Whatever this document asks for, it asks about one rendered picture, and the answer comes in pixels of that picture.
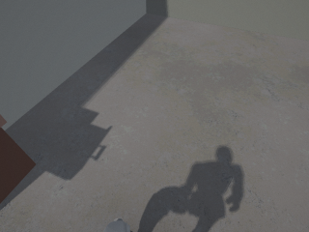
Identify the cabinet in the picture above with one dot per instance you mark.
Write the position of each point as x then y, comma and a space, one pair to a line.
15, 164

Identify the robot left thigh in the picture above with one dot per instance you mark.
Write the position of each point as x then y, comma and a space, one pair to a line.
117, 226

